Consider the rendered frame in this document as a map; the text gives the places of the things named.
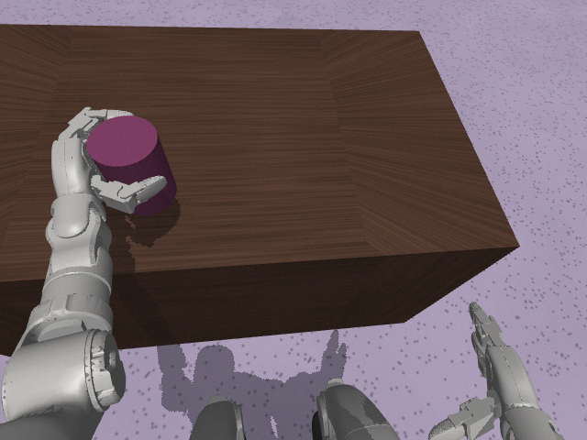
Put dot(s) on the left robot arm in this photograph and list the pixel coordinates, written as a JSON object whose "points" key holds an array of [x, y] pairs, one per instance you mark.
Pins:
{"points": [[66, 371]]}

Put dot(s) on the right robot arm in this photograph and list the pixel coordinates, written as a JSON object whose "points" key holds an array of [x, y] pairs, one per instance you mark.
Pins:
{"points": [[527, 423]]}

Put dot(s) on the right robot hand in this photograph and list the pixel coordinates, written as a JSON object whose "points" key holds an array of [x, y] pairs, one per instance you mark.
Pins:
{"points": [[508, 384]]}

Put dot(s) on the can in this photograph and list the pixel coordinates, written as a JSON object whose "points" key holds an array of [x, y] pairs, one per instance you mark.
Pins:
{"points": [[128, 149]]}

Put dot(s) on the left robot hand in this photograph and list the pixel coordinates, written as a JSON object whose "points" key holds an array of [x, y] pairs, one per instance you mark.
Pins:
{"points": [[74, 171]]}

